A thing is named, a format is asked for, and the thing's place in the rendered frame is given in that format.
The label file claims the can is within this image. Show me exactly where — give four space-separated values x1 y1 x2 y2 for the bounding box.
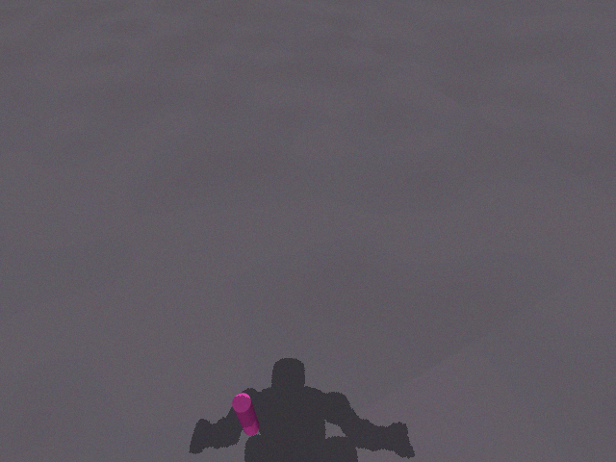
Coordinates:
232 393 260 436

